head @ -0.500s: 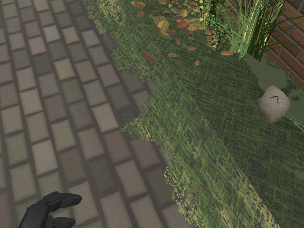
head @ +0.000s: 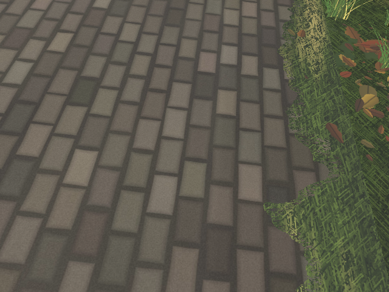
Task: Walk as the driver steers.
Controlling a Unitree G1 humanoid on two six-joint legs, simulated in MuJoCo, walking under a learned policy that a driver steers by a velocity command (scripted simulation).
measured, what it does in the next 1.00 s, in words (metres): steps on the spot, turning right: right foot, then left foot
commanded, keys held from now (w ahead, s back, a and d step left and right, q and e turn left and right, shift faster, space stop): shift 0.08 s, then e+shift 0.48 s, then shift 0.24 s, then q+shift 0.20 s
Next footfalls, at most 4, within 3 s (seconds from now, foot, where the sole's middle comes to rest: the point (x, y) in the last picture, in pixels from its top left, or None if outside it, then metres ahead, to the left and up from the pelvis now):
0.44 right None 0.01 -0.10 -0.76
0.90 left None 0.11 0.08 -0.76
1.26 right None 0.05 -0.12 -0.76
1.64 left None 0.02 0.09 -0.76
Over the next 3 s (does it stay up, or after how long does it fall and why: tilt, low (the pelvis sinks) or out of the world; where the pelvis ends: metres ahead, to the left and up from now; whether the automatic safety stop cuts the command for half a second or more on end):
stays up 0.60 -0.38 0.01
